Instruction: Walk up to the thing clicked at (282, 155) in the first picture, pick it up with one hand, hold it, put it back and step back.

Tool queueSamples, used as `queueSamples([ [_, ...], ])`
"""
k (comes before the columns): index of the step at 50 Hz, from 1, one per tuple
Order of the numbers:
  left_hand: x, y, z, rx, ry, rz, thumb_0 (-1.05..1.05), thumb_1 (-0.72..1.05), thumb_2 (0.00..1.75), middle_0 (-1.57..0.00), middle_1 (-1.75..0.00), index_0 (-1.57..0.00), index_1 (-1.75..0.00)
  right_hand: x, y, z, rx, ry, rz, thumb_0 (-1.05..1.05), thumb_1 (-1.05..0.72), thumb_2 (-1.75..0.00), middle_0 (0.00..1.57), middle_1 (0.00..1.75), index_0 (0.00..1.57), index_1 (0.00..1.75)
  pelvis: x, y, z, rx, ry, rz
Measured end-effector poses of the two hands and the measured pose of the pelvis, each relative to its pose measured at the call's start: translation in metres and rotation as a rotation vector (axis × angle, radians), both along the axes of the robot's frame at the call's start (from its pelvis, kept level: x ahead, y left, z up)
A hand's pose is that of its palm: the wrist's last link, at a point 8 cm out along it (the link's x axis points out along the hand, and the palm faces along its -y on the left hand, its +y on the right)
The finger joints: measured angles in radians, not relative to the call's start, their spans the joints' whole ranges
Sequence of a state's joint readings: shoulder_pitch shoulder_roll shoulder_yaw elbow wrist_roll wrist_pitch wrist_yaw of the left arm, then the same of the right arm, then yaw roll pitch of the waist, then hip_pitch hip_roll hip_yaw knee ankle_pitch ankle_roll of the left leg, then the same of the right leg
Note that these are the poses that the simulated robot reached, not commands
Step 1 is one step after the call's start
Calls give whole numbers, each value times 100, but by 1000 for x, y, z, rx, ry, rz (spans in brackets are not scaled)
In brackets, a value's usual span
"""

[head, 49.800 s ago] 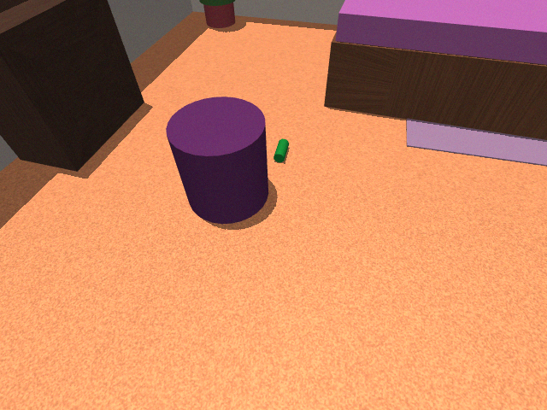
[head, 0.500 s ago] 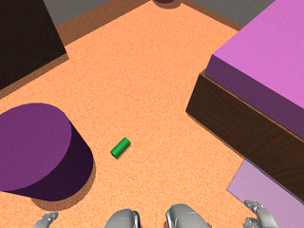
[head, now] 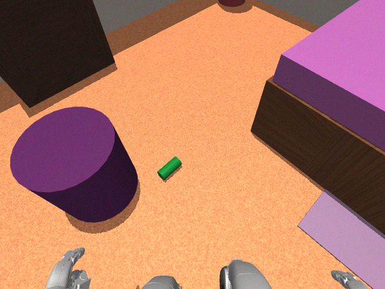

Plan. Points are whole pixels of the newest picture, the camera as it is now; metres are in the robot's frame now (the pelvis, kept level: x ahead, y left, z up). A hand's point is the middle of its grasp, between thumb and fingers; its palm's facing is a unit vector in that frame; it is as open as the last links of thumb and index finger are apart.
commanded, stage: step back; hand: left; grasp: from above
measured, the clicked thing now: (169, 168) +0.73 +0.16 -0.72
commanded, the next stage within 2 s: none
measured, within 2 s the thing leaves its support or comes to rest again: neither
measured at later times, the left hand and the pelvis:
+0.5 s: hand out of the picture -0.09 +0.24 -0.13, palm faces -0.06 -0.91 -0.42, open 7.3 cm; pelvis -0.17 -0.03 +0.00, yaw -4 degrees
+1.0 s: hand out of the picture -0.26 +0.26 -0.14, palm faces -0.04 -0.92 -0.39, open 7.3 cm; pelvis -0.35 -0.01 +0.01, yaw -2 degrees
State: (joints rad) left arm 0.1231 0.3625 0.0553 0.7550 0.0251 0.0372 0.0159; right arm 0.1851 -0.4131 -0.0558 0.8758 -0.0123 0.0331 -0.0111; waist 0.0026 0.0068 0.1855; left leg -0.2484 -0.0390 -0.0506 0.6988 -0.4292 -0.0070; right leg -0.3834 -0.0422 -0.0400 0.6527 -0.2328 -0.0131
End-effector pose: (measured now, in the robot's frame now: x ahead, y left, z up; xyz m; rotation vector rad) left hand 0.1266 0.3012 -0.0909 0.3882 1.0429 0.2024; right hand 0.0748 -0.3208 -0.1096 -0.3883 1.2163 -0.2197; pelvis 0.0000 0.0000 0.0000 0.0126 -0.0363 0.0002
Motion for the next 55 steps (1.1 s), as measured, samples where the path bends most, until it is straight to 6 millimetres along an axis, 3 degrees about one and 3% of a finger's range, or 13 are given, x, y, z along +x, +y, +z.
queueSamples([
  [3, -18, 8, -11, -20, 1, 12, 0, 90, 90, -21, -30, -21, -30, -21, 12, 2, 1, -3, 11, 1, -91, -90, 20, 30, 20, 30, -21, 6, -4, 16, -17, -1],
  [9, -66, 11, -10, -34, 49, 48, 0, 90, 90, -21, -30, -21, -30, -53, 20, 18, 5, -34, 11, 1, -90, -90, 20, 30, 21, 30, -55, 3, 7, -24, -10, -15],
  [15, -122, 4, -13, -11, 113, 28, 0, 91, 90, -21, -30, -21, -30, -70, 7, 20, -1, -126, 12, 1, -90, -90, 21, 30, 21, 30, -96, -8, 4, -26, -4, -61],
  [19, -159, -8, -16, 16, 131, 12, 0, 91, 90, -21, -30, -21, -30, -91, -14, 6, 11, -163, 7, 1, -90, -90, 21, 30, 21, 30, -129, -21, -7, -26, -6, -84],
  [24, -210, -24, -4, 18, 148, 20, 0, 90, 90, -21, -30, -21, -30, -134, -27, 0, 24, -132, -38, 1, -90, -90, 20, 30, 21, 30, -163, -28, -1, 3, -15, -76],
  [28, -232, -24, 6, 34, 126, 29, 0, 90, 90, -21, -30, -21, -30, -175, -29, -2, 26, -85, -33, 1, -91, -90, 20, 30, 20, 30, -187, -28, 4, 16, -8, -54],
  [33, -248, -15, 6, 47, 43, 27, 0, 90, 90, -21, -30, -21, -30, -225, -21, -8, 17, 7, -5, 1, -91, -90, 20, 30, 20, 30, -225, -22, 0, 5, -5, -4],
  [39, -281, 6, -13, 22, 1, 39, 0, 90, 90, -21, -30, -21, -30, -276, 1, -7, 9, 29, 26, 1, -91, -90, 20, 30, 20, 30, -278, -8, -9, 23, -23, 20],
  [43, -315, 8, -13, 0, 46, 58, 0, 90, 90, -21, -30, -21, -30, -306, 9, 8, 9, 11, 22, 1, -90, -90, 20, 30, 21, 30, -305, -6, 1, -18, -24, 15],
  [48, -368, 6, -13, -17, 100, 56, 0, 90, 90, -21, -30, -21, -30, -323, 7, 22, -4, -46, 20, 1, -90, -90, 20, 30, 21, 30, -338, -8, 9, -35, -6, -20],
  [55, -444, -7, -19, 2, 202, 25, 0, 91, 90, -21, -30, -21, -30, -353, -16, 16, 10, -145, -2, 1, -90, -90, 20, 30, 21, 30, -381, -21, 0, -29, 1, -90],
])
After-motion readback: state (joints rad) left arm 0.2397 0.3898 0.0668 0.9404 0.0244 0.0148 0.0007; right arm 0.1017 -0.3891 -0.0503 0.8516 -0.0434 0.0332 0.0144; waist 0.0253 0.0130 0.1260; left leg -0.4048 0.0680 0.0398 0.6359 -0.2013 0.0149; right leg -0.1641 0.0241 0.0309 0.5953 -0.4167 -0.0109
